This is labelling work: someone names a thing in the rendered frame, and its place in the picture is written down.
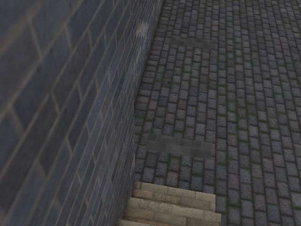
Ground stairs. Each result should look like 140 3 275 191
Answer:
117 181 221 226

